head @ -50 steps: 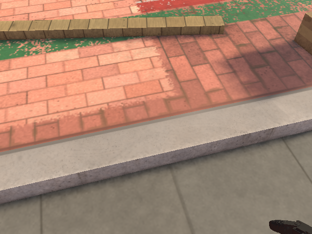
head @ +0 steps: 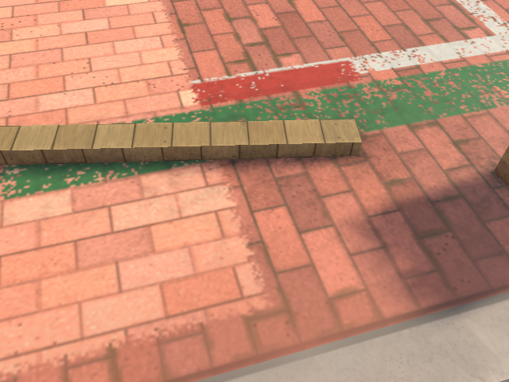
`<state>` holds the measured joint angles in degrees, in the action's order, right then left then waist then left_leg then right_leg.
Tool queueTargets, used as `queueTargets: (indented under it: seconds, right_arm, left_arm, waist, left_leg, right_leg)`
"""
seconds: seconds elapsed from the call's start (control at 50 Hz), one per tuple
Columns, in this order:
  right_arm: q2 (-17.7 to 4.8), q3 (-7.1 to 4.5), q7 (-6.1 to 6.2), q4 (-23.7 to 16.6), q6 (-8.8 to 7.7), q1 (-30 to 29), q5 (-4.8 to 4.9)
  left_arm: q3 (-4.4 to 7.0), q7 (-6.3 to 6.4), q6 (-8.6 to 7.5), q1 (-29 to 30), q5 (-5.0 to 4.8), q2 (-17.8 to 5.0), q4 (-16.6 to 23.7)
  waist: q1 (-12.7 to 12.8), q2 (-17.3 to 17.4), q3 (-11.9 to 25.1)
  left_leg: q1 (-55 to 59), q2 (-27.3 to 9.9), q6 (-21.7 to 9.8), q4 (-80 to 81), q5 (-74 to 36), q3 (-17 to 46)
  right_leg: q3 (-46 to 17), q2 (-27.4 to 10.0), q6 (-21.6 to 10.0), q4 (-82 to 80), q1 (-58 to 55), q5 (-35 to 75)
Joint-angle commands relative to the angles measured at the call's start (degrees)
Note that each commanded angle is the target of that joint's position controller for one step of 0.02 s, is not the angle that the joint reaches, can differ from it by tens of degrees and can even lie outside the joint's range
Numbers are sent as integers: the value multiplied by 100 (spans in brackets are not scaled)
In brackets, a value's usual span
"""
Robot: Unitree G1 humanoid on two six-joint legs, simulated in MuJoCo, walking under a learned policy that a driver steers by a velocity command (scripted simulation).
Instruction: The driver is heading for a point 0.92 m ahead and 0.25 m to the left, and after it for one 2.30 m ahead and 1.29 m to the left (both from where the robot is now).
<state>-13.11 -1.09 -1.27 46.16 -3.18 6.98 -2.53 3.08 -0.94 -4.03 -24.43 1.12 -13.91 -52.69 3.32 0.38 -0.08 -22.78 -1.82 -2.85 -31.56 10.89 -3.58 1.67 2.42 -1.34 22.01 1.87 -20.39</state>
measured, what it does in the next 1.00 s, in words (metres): climbs: right foot 0.11 m higher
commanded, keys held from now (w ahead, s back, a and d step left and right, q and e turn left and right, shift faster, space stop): w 0.48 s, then w+q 0.52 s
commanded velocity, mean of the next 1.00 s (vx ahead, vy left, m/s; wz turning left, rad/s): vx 0.50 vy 0.00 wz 0.18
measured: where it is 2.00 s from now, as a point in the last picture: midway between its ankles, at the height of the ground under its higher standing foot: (248, 207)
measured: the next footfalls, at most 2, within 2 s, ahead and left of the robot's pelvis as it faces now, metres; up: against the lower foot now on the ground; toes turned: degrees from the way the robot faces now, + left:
right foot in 0.54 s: +0.50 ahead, -0.10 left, +0.11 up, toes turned -5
left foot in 1.14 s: +0.74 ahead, +0.08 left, +0.11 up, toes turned +20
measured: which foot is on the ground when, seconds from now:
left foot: down 0.00-0.54, up 0.56-1.00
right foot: down 0.00-0.00, up 0.02-0.52, down 0.54-1.00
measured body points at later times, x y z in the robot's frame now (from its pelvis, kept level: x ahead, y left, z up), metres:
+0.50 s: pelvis +0.26 -0.01 +0.00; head +0.32 +0.00 +0.45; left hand +0.52 +0.16 -0.07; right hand +0.14 -0.23 -0.12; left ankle +0.08 +0.09 -0.73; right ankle +0.45 -0.09 -0.59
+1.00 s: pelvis +0.56 -0.05 +0.11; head +0.57 -0.06 +0.56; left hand +0.51 +0.20 -0.02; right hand +0.80 -0.22 +0.01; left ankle +0.69 +0.11 -0.57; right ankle +0.46 -0.09 -0.62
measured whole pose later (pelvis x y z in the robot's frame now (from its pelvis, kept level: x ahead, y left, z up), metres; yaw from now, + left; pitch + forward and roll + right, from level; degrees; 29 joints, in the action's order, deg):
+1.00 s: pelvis +0.56 -0.05 +0.11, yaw +13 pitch +2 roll +0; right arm -12.1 -2.7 -3.2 44.0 -0.9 3.5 2.1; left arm 0.7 3.1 -5.4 -20.1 0.6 -11.5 -56.3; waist 3.4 1.7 1.6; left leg -40.1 -2.5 -5.1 -45.2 -2.2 -2.1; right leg 17.9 3.5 -4.6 12.1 -3.0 -18.1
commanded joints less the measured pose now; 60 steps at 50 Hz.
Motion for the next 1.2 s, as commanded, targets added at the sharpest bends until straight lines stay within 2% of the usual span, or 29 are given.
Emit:
queueTargets:
  seconds: [0.02,0.04,0.06,0.08,0.12,0.2,0.28,0.38,0.44,0.46,0.5,0.54,0.56,0.58,0.6,0.62,0.64,0.66,0.68,0.74,0.8,0.88,0.98,1.04,1.1,1.14,1.16,1.18,1.2]
  right_arm:
    - [-1357,-392,193,346,-153,2449,-175]
    - [-1775,-513,183,437,-70,2378,15]
    - [-1304,-437,146,335,-22,1849,131]
    - [-855,-320,102,215,-31,1369,156]
    - [-556,-228,80,290,-79,1180,110]
    - [-503,-211,96,748,-203,1801,167]
    - [-412,-157,154,1100,-237,2492,103]
    - [-305,-19,281,1513,-259,2791,130]
    - [-352,6,351,1510,-191,2542,260]
    - [-331,64,300,1341,-201,2308,310]
    - [-905,-65,257,1291,-204,2400,322]
    - [-1307,-275,148,1258,-194,2049,275]
    - [-723,-190,65,1115,-275,2477,379]
    - [-91,-174,-69,846,-282,2628,316]
    - [-4,-157,-162,1062,-385,2207,355]
    - [-66,-201,-110,712,-320,1716,481]
    - [-39,-158,-33,399,-235,1144,408]
    - [-147,-201,38,164,-141,789,398]
    - [9,-145,62,94,-76,1076,439]
    - [47,-119,80,93,75,1144,584]
    - [-72,-151,-4,-150,148,572,436]
    - [-169,-208,-95,-346,173,-64,478]
    - [-145,-217,-236,-712,142,-931,458]
    - [-235,-267,-300,-831,164,-972,451]
    - [-565,-435,-282,-680,204,-99,522]
    - [-1198,-773,-93,-268,187,1612,450]
    - [-1569,-809,-14,-209,165,1668,351]
    - [-1261,-693,-8,-305,34,1573,247]
    - [-863,-597,4,-407,-56,1342,277]
  left_arm:
    - [9,46,-75,449,14,-296,570]
    - [21,40,-26,-212,-47,-173,516]
    - [78,63,55,-31,123,-466,385]
    - [85,3,47,304,147,-449,426]
    - [64,-92,80,459,128,-326,458]
    - [8,-123,265,839,179,-92,611]
    - [-132,47,369,1934,137,207,1169]
    - [-435,132,334,3247,117,407,2200]
    - [-563,-7,384,3012,41,426,2323]
    - [-548,-34,385,2700,-23,452,2168]
    - [-379,-4,398,1806,-14,151,1836]
    - [-161,64,276,271,-42,-243,1445]
    - [32,91,193,-225,106,-799,1246]
    - [219,86,237,-381,21,-1376,982]
    - [101,140,87,298,-88,-1056,1150]
    - [-29,42,-37,717,-139,-597,1024]
    - [-197,-75,-150,903,-150,11,767]
    - [-290,-140,-223,1042,-42,386,455]
    - [-337,-183,-292,1129,34,590,271]
    - [-301,-122,-298,1117,21,521,-43]
    - [-239,45,-326,1076,72,58,-147]
    - [-149,339,-300,693,48,-462,-162]
    - [-15,478,-155,427,-88,-799,-101]
    - [119,528,13,331,-145,-1044,-47]
    - [263,548,176,650,-168,-1270,222]
    - [279,424,129,1224,-184,-1243,498]
    - [30,260,-77,1088,-19,-218,810]
    - [-27,105,-409,1335,-238,-258,1079]
    - [41,-6,-603,1784,-403,-620,1232]
  waist:
    - [-1190,1166,731]
    - [-786,1819,690]
    - [-624,714,103]
    - [-541,382,-235]
    - [-335,467,-374]
    - [-275,368,-312]
    - [-437,345,-580]
    - [-402,247,-895]
    - [-266,-7,-506]
    - [-171,-22,-205]
    - [210,555,690]
    - [984,994,1507]
    - [763,190,2108]
    - [472,-1458,2450]
    - [427,-762,2240]
    - [149,-260,1232]
    - [-41,349,664]
    - [-286,471,183]
    - [-591,82,103]
    - [-727,-164,-108]
    - [-648,-502,-232]
    - [-384,-345,12]
    - [-65,-337,-152]
    - [-138,-531,-64]
    - [-599,-849,224]
    - [-1528,-348,845]
    - [-904,1174,824]
    - [-906,917,1380]
    - [-935,394,799]
  left_leg:
    - [2870,-1530,-508,1262,547,2172]
    - [3220,-2255,-1042,2099,751,4163]
    - [2696,-2090,-1122,1951,1639,3755]
    - [2196,-1766,-1046,1963,1807,3084]
    - [1762,-1237,-814,2183,1076,2172]
    - [1807,-1043,-945,2099,-1016,1339]
    - [2248,-1241,-1247,2187,-574,1409]
    - [2393,-1143,-922,2619,-310,1190]
    - [1740,-972,-891,3437,-2097,435]
    - [1447,-869,-877,3282,-3924,139]
    - [2183,-1109,-792,1815,-7882,89]
    - [2499,-1141,-413,-737,-7981,236]
    - [1313,-527,-257,-2765,-4916,303]
    - [-330,760,-12,-4983,570,734]
    - [-1192,769,-60,-6479,464,2216]
    - [-1575,506,-111,-6999,393,1634]
    - [-1729,109,-292,-7249,206,1219]
    - [-1827,-147,-514,-7110,-12,1231]
    - [-1705,-291,-590,-6816,-425,1407]
    - [-1822,-258,-589,-5618,-792,1356]
    - [-1738,-90,-393,-4313,-1300,753]
    - [-1996,-93,-205,-2747,-1740,492]
    - [-2008,-60,-225,-999,-1207,-10]
    - [-1622,233,-335,-588,-518,-444]
    - [-586,543,-583,-336,320,-626]
    - [2159,316,-1095,684,-132,359]
    - [3999,-981,-2023,476,-120,2890]
    - [4425,-1583,-2705,1458,1218,5019]
    - [3811,-1483,-2303,1818,1027,4358]
  right_leg:
    - [127,-395,-367,3302,2060,1496]
    - [15,259,-252,4375,3498,-924]
    - [-355,-219,-296,5074,3882,-699]
    - [-376,-429,-314,5222,3994,-224]
    - [-267,-645,-217,5334,3911,371]
    - [24,-675,-11,6320,4566,593]
    - [149,-705,-19,8034,6584,-239]
    - [307,-899,-357,7647,7901,-978]
    - [693,-857,-538,5383,5458,45]
    - [1028,-545,-631,4744,4052,303]
    - [1252,82,-696,4391,2657,9]
    - [302,50,-926,2982,1149,77]
    - [-1981,-1276,-1155,1842,-66,-1190]
    - [-5326,-2546,-1369,-320,-744,-683]
    - [-5924,-2683,-1341,-850,-567,-181]
    - [-4606,-2700,-1216,-579,377,108]
    - [-3499,-2466,-1021,-317,1194,216]
    - [-2370,-2086,-792,-353,1736,490]
    - [-1598,-1917,-539,-381,2006,923]
    - [-12,-1292,-93,-715,1894,2172]
    - [937,-914,65,-1138,1897,3627]
    - [1016,-1088,122,-1300,609,3712]
    - [1139,-1617,201,-1074,-785,4990]
    - [1308,-1778,77,-311,-1373,6799]
    - [1276,-1881,-142,1046,-1282,7972]
    - [1209,-1294,-114,3661,529,5547]
    - [806,-102,161,5644,3551,-688]
    - [-644,168,59,6718,4759,-1194]
    - [-983,-262,-141,6307,4997,-454]
Keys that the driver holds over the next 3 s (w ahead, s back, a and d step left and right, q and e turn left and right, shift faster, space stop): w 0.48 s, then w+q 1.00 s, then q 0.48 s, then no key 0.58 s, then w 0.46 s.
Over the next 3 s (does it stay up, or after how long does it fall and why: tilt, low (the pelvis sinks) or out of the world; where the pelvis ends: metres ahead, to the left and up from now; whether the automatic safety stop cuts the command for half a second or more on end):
stays up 1.04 0.24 0.12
